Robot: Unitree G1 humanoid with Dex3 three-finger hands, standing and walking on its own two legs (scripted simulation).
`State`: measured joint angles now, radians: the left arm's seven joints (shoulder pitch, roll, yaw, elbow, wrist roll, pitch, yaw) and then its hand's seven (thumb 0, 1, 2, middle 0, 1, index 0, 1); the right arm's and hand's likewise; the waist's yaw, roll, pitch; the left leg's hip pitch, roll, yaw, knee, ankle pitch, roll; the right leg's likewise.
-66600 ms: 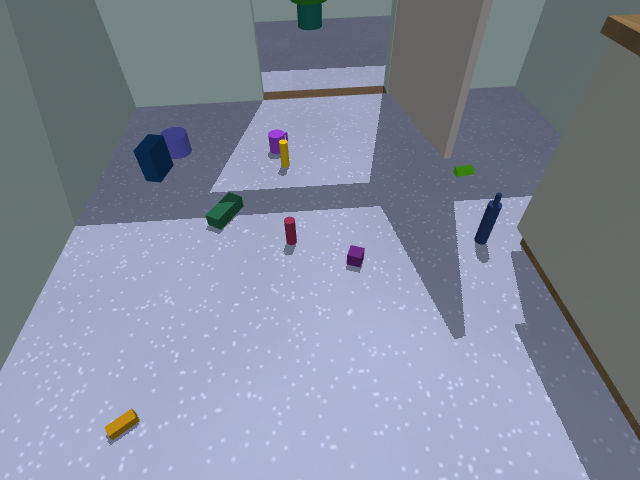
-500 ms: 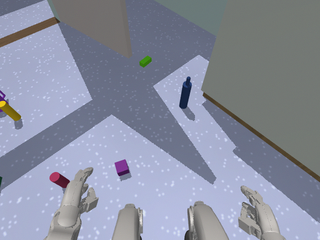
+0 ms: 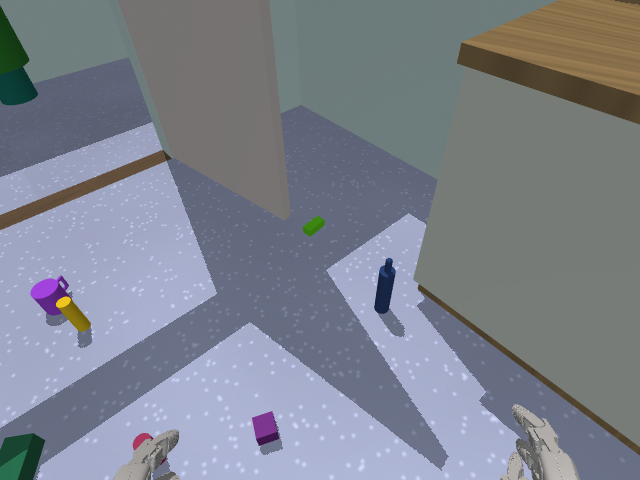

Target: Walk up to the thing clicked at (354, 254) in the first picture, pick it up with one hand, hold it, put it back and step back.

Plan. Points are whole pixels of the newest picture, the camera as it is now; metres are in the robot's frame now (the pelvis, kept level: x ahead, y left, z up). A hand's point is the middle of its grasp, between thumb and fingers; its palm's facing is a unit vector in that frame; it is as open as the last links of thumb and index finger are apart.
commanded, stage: home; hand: left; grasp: from above
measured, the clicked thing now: (265, 428) +0.45 +0.19 -0.68
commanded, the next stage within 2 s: stand in 1.92 s
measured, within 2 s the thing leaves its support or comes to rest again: neither
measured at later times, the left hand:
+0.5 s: hand out of the picture +0.15 +0.18 -0.05, palm faces +0.05 -0.98 -0.20, open 7.4 cm
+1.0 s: hand out of the picture +0.15 +0.18 -0.05, palm faces +0.05 -0.98 -0.19, open 7.4 cm
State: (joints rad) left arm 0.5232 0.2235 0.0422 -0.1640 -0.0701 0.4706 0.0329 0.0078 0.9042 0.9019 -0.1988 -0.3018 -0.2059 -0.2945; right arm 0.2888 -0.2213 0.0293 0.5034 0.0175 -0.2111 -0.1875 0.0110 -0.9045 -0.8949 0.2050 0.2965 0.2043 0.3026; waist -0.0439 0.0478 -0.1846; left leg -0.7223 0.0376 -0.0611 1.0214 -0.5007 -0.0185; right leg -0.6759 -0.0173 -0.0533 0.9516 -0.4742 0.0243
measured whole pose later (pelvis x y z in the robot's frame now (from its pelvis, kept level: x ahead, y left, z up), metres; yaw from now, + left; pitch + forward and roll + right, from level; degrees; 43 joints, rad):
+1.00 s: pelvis -0.01 +0.00 +0.00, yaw +0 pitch +10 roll -3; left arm 0.50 0.22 0.04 -0.14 -0.06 0.46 0.01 0.01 0.90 0.90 -0.20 -0.30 -0.21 -0.29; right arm 0.28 -0.22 0.03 0.53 0.00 -0.25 -0.18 0.01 -0.90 -0.89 0.21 0.30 0.21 0.30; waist -0.03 0.04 -0.15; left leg -0.70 0.04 -0.06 1.02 -0.49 -0.02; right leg -0.66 -0.02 -0.05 0.95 -0.46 0.02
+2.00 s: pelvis +0.00 +0.00 +0.00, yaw +0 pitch +10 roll -3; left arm 0.51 0.23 0.03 -0.15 -0.06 0.45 0.02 0.01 0.91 0.90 -0.20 -0.30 -0.21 -0.29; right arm 0.29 -0.21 0.03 0.53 0.01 -0.23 -0.18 0.01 -0.90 -0.89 0.21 0.30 0.21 0.30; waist -0.03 0.04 -0.16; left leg -0.70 0.04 -0.06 1.03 -0.50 -0.02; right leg -0.66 -0.01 -0.05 0.96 -0.47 0.03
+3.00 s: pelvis -0.02 +0.00 +0.07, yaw +0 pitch -5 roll +0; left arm 0.17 0.30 0.04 1.13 0.03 0.00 0.02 0.00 0.90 0.90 -0.20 -0.30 -0.21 -0.30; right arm 0.16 -0.30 -0.04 1.11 -0.03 0.00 -0.01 0.00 -0.91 -0.89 0.21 0.30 0.20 0.30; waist 0.02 0.01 0.07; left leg -0.13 0.00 -0.02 0.39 -0.18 -0.01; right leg -0.11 -0.05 -0.03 0.38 -0.19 0.03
